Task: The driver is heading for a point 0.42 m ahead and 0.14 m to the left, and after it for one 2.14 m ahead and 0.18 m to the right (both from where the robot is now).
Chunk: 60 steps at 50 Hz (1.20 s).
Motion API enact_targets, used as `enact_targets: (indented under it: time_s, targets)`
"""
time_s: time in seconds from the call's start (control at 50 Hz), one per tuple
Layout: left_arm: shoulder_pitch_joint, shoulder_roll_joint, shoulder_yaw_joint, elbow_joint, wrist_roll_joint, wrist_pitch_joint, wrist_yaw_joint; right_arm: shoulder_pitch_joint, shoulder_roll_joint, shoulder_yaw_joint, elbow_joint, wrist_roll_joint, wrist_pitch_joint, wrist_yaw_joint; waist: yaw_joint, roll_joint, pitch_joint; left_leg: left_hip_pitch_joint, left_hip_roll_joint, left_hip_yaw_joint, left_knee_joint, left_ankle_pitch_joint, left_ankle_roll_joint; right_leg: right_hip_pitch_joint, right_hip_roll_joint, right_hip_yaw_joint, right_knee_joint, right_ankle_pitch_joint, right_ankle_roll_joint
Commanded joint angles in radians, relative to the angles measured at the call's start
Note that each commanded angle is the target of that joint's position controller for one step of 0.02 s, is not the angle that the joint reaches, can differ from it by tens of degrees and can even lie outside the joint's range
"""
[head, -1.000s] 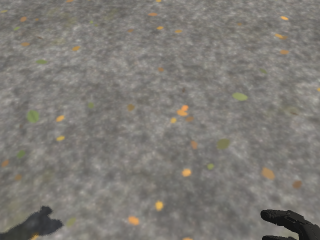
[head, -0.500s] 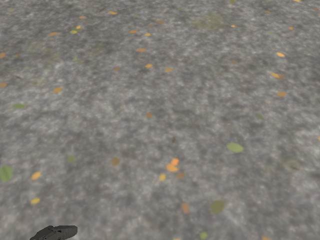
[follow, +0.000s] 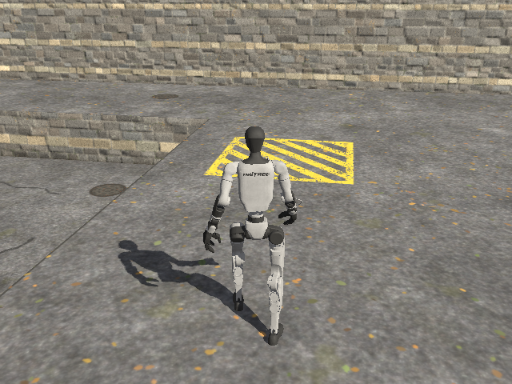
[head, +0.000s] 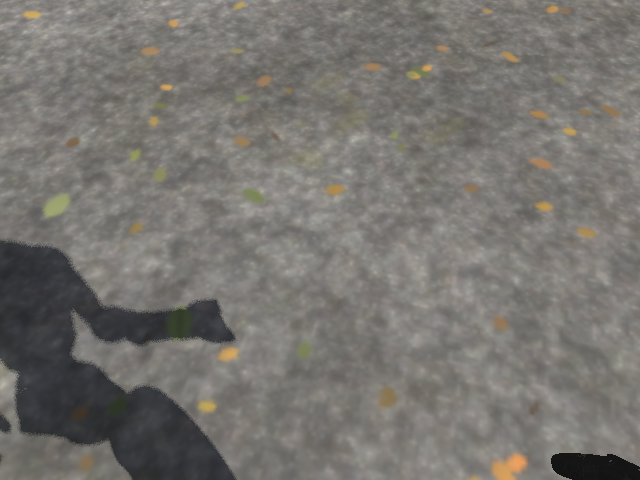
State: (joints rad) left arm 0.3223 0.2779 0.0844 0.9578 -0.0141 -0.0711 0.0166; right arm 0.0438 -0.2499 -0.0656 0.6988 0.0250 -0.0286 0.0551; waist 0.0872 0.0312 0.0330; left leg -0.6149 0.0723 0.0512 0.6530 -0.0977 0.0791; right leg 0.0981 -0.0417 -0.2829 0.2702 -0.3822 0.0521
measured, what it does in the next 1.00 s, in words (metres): walks ahead: left foot, then right foot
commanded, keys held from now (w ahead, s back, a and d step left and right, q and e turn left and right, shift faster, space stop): w+q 0.36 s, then q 0.14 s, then e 0.50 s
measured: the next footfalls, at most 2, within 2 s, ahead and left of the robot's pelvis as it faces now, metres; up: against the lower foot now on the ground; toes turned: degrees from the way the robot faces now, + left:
left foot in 0.04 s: +0.19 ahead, +0.10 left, +0.00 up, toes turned +6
right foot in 0.52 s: +0.51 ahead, -0.03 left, +0.00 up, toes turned +21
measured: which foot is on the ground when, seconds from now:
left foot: up 0.00-0.02, down 0.04-0.52, up 0.54-0.86, down 0.88-1.00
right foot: down 0.00-0.06, up 0.08-0.50, down 0.52-0.90, up 0.92-1.00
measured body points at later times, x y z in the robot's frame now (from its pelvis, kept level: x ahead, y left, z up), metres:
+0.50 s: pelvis +0.28 +0.03 +0.00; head +0.31 +0.05 +0.45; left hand +0.45 +0.32 -0.07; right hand +0.40 -0.25 -0.10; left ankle +0.15 +0.10 -0.73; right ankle +0.48 -0.05 -0.71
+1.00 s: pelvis +0.38 +0.05 +0.01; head +0.40 +0.08 +0.46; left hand +0.45 +0.36 -0.10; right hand +0.58 -0.18 -0.08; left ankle +0.37 +0.17 -0.73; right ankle +0.43 -0.06 -0.68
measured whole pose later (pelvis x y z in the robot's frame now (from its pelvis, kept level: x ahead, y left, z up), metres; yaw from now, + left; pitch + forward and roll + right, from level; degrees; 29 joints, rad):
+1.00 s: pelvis +0.38 +0.05 +0.01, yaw +11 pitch +1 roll -1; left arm 0.18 0.32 0.09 0.73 -0.02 0.02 0.01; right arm 0.19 -0.26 -0.06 0.67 -0.03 0.00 -0.04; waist 0.02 -0.03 0.03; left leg -0.29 0.01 -0.01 0.51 -0.25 0.00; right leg -0.52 0.07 0.07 0.93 -0.45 0.03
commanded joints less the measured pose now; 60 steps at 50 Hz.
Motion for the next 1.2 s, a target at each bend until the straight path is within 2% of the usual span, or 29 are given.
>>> enact_targets:
  time_s: [0.02,0.04,0.06,0.08,0.1,0.12,0.14,0.18,0.26,0.4,0.46,0.5,0.52,0.54,0.56,0.58,0.62,0.66,0.7,0.74,0.86,0.88,0.9,0.92,0.94,0.96,1.0,1.1,1.2]
  targets:
    - [-0.042,0.225,0.047,-0.061,-0.012,0.015,0.011,0.112,-0.138,-0.056,-0.055,0.004,-0.008,0.005,-0.15,-0.137,-0.077,0.229,-0.114,0.09,-0.042,-0.1,0.069,-0.013,-0.247,0.045,0.271,1.092,-0.141]
    - [-0.047,0.212,0.04,-0.068,-0.01,0.017,0.014,0.285,-0.201,-0.092,-0.006,0.006,-0.003,-0.009,-0.237,-0.104,-0.166,0.503,-0.144,0.067,-0.103,-0.036,0.109,-0.143,-0.209,0.025,0.505,1.01,-0.103]
    - [-0.014,0.117,0.011,-0.097,0.036,0.006,0.009,0.385,-0.295,-0.116,0.019,0.006,0.006,-0.034,-0.224,0.106,-0.246,0.802,0.07,-0.256,-0.091,0.023,0.173,-0.46,-0.14,0.035,0.842,0.33,-0.058]
    - [0.022,0.049,-0.017,-0.16,0.023,-0.036,-0.006,0.337,-0.346,-0.111,-0.021,0.001,-0.009,-0.028,-0.137,0.242,-0.398,1.038,0.269,-0.849,-0.284,-0.215,0.375,-0.807,0.06,0.239,1.129,-0.233,-0.022]
    - [-0.123,0.141,0.002,-0.182,-0.021,-0.073,-0.019,0.364,-0.257,-0.084,-0.02,-0.01,-0.02,-0.019,-0.214,0.083,-0.364,1.014,0.263,-0.823,-0.37,-0.227,0.318,-0.924,0.017,0.37,1.171,-0.173,-0.046]
    - [-0.168,0.141,0.002,-0.202,-0.037,-0.086,-0.023,0.329,-0.216,-0.072,-0.012,-0.012,-0.032,-0.018,-0.194,0.063,-0.235,0.9,0.231,-0.673,-0.366,-0.159,0.279,-0.966,-0.02,0.355,1.12,-0.085,-0.07]
    - [-0.157,0.131,0.001,-0.185,-0.017,-0.087,-0.014,0.251,-0.183,-0.061,-0.025,-0.007,-0.039,-0.019,-0.14,-0.032,-0.156,0.729,0.184,-0.552,-0.367,-0.058,0.246,-0.901,-0.065,0.359,1.033,-0.007,-0.071]
    - [-0.115,0.145,0.015,-0.172,0.01,-0.061,-0.01,0.155,-0.142,-0.045,-0.053,-0.022,-0.042,-0.026,-0.069,-0.002,-0.102,0.508,0.123,-0.429,-0.4,0.073,0.218,-0.753,-0.11,0.368,0.912,0.06,-0.055]
    - [-0.179,0.099,0.007,-0.215,0.033,-0.029,-0.005,0.193,-0.179,-0.054,-0.043,-0.014,-0.05,-0.051,-0.066,-0.004,-0.062,0.388,0.077,-0.336,-0.441,0.186,0.223,-0.739,-0.083,0.338,0.717,0.192,0.002]
    - [-0.401,0.074,-0.011,-0.302,0.019,-0.046,-0.029,0.302,-0.192,-0.06,-0.007,-0.002,-0.028,-0.072,-0.152,0.056,-0.016,0.374,0.019,-0.31,-0.357,0.148,0.132,-0.63,0.031,0.321,0.282,0.496,-0.004]
    - [-0.382,0.11,0.003,-0.314,0.021,-0.054,-0.041,0.32,-0.184,-0.06,-0.008,-0.003,-0.004,-0.085,-0.137,0.084,-0.055,0.469,0.035,-0.392,-0.214,0.224,0.097,-0.586,0.065,0.34,0.215,0.418,-0.033]
    - [-0.294,0.128,0.014,-0.298,0.027,-0.062,-0.039,0.266,-0.171,-0.057,-0.037,-0.002,0.006,-0.092,-0.082,0.106,-0.093,0.488,0.005,-0.422,-0.095,0.27,0.057,-0.474,0.067,0.328,0.149,0.427,-0.067]
    - [-0.209,0.16,0.021,-0.286,0.046,-0.068,-0.036,0.248,-0.134,-0.044,-0.055,-0.008,0.002,-0.091,-0.043,0.08,-0.171,0.459,-0.046,-0.372,0.043,0.266,0.016,-0.317,-0.004,0.349,0.142,0.614,-0.109]
    - [-0.099,0.219,0.027,-0.283,0.072,-0.068,-0.032,0.303,-0.074,-0.022,-0.078,-0.033,-0.004,-0.092,-0.038,-0.085,-0.329,0.288,-0.127,-0.29,0.333,-0.091,-0.041,-0.014,-0.218,0.531,0.245,1.023,-0.2]
    - [-0.051,0.224,0.031,-0.247,0.06,-0.048,-0.042,0.52,-0.07,-0.012,-0.055,-0.012,-0.01,-0.084,-0.109,-0.37,-0.488,0.062,-0.22,-0.255,0.597,-0.662,-0.096,0.22,-0.425,0.902,0.216,1.031,-0.405]
    - [-0.079,0.15,0.015,-0.263,0.026,-0.034,-0.047,0.532,-0.16,-0.026,-0.008,-0.003,0.0,-0.082,-0.092,-0.234,-0.457,0.014,-0.148,-0.299,0.688,-0.594,-0.116,0.151,-0.388,0.939,0.163,0.71,-0.388]
    - [-0.202,0.05,-0.03,-0.277,0.029,-0.011,-0.05,0.332,-0.175,-0.029,-0.025,-0.018,0.032,-0.088,-0.081,-0.094,-0.22,0.007,-0.074,-0.208,0.623,-0.477,-0.141,-0.122,-0.256,0.716,0.105,0.479,-0.305]
    - [-0.274,0.074,-0.028,-0.277,0.029,0.009,-0.049,0.268,-0.143,-0.026,-0.054,-0.034,0.048,-0.09,-0.122,-0.125,-0.103,0.118,-0.032,-0.157,0.4,-0.423,-0.14,-0.355,-0.167,0.617,0.048,0.44,-0.263]
    - [-0.268,0.131,-0.005,-0.275,0.032,0.021,-0.042,0.274,-0.092,-0.01,-0.051,-0.035,0.04,-0.096,-0.123,-0.181,-0.111,0.228,-0.067,-0.095,0.219,-0.422,-0.145,-0.404,-0.111,0.548,0.049,0.574,-0.264]
    - [-0.232,0.168,0.012,-0.273,0.02,0.031,-0.033,0.269,-0.098,-0.01,-0.046,-0.029,0.033,-0.101,-0.11,-0.183,-0.176,0.273,-0.084,-0.098,0.132,-0.328,-0.141,-0.349,-0.133,0.579,0.059,0.586,-0.285]
    - [-0.24,0.161,0.018,-0.297,-0.008,0.078,-0.011,0.211,-0.107,-0.02,-0.061,-0.031,0.028,-0.089,-0.122,-0.172,-0.12,0.404,-0.107,-0.089,-0.148,-0.125,-0.082,-0.456,-0.095,0.655,0.052,0.137,-0.226]
    - [-0.221,0.142,0.013,-0.296,-0.01,0.081,-0.008,0.219,-0.129,-0.027,-0.067,-0.036,0.023,-0.089,-0.127,-0.15,-0.119,0.472,-0.065,-0.116,-0.207,-0.106,-0.056,-0.507,-0.067,0.644,0.088,0.086,-0.191]
    - [-0.205,0.101,0.0,-0.304,-0.002,0.078,-0.009,0.257,-0.187,-0.04,-0.076,-0.053,0.022,-0.096,-0.131,-0.052,-0.14,0.562,0.093,-0.244,-0.262,-0.115,0.002,-0.601,-0.017,0.59,0.212,-0.01,-0.138]
    - [-0.217,0.073,-0.004,-0.341,-0.01,0.072,-0.01,0.245,-0.249,-0.06,-0.06,-0.07,0.03,-0.094,-0.1,0.215,-0.092,0.492,0.241,-0.426,-0.351,-0.078,0.116,-0.712,0.126,0.371,0.395,-0.115,-0.083]
    - [-0.205,0.133,0.015,-0.333,0.0,0.064,-0.009,0.2,-0.218,-0.053,-0.089,-0.083,0.022,-0.095,-0.115,0.229,-0.087,0.461,0.33,-0.499,-0.377,0.051,0.191,-0.723,0.098,0.349,0.647,-0.21,-0.044]
    - [-0.168,0.168,0.035,-0.312,-0.004,0.068,-0.011,0.158,-0.175,-0.039,-0.106,-0.075,0.013,-0.099,-0.094,0.155,-0.092,0.463,0.308,-0.441,-0.352,0.156,0.186,-0.736,0.082,0.373,0.788,-0.189,-0.027]
    - [-0.099,0.152,0.04,-0.277,-0.003,0.095,-0.003,0.075,-0.144,-0.031,-0.12,-0.042,0.003,-0.101,-0.06,0.09,-0.08,0.484,0.23,-0.289,-0.305,0.268,0.125,-0.76,0.06,0.368,0.892,-0.101,0.012]
    - [-0.196,0.074,0.007,-0.349,-0.011,0.112,-0.026,0.111,-0.172,-0.046,-0.101,-0.039,0.028,-0.106,-0.114,0.126,-0.093,0.513,0.188,-0.127,-0.284,0.299,0.122,-0.684,0.021,0.278,0.679,-0.002,0.047]
    - [-0.186,0.111,0.018,-0.388,-0.011,0.116,-0.053,0.124,-0.223,-0.067,-0.085,-0.012,0.032,-0.094,-0.113,0.159,-0.116,0.503,0.239,-0.107,-0.228,0.281,0.109,-0.509,0.04,0.206,0.408,0.042,-0.011]
Velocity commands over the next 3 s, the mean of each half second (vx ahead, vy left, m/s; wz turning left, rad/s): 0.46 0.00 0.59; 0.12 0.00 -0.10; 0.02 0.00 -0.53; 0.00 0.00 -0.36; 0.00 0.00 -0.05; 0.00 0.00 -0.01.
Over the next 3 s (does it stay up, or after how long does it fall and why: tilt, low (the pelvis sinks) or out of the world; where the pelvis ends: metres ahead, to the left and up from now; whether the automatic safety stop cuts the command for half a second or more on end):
stays up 0.39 0.01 0.01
